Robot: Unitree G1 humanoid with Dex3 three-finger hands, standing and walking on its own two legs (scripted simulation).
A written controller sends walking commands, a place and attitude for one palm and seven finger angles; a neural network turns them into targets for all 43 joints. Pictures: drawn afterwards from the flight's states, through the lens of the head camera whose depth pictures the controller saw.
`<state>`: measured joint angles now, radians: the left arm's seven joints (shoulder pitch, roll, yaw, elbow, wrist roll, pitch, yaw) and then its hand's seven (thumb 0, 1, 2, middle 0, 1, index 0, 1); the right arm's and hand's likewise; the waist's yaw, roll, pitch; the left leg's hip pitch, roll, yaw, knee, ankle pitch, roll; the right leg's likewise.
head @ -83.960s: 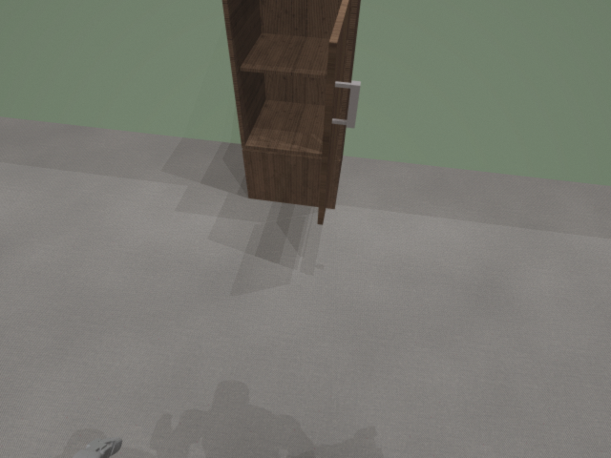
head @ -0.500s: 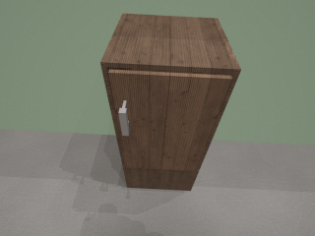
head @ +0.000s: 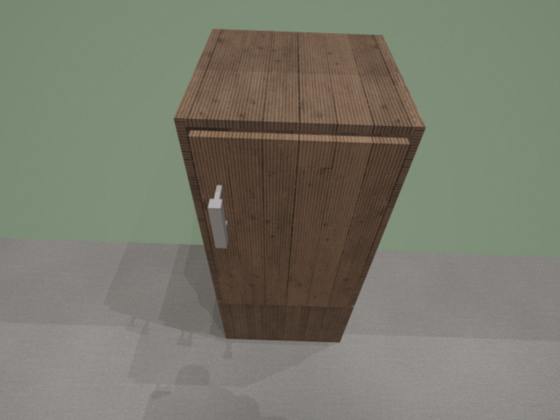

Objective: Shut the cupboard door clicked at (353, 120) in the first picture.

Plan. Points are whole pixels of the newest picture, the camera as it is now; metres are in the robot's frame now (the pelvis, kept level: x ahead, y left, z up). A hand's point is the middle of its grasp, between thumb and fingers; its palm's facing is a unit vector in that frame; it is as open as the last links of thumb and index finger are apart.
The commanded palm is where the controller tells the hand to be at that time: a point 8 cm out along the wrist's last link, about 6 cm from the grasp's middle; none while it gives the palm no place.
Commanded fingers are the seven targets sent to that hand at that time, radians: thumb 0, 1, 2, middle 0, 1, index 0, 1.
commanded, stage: shuffle to correct the standing spot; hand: left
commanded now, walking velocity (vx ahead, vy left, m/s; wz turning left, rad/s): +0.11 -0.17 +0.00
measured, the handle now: (220, 216) +0.48 +0.15 -0.03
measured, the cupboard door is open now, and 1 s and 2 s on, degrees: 0 0 0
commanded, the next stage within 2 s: come to a stop and stand still in 0.16 s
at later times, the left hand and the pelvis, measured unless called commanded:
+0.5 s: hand out of the picture +0.02 +0.10 -0.17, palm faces +0.04 -0.98 -0.17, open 7.4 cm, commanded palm none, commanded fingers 0.00 0.90 0.90 -0.20 -0.30 -0.20 -0.30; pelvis +0.05 -0.05 +0.00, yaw -1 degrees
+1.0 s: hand out of the picture +0.05 +0.18 -0.18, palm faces +0.02 -0.98 -0.21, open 7.4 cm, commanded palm none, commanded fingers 0.00 0.90 0.90 -0.20 -0.30 -0.20 -0.30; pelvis +0.03 +0.00 +0.00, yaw +0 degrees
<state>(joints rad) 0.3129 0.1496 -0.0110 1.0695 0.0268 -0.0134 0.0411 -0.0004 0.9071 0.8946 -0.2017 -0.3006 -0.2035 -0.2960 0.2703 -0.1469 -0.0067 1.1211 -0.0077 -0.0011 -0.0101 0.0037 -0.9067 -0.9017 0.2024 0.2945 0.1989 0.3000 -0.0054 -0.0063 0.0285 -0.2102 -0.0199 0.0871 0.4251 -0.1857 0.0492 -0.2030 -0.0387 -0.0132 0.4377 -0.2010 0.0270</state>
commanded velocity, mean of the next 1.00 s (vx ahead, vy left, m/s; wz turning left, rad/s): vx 0.00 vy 0.01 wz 0.00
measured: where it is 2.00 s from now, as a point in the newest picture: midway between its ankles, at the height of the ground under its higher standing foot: outside the picture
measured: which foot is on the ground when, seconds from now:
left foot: down 0.00-1.00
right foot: down 0.00-1.00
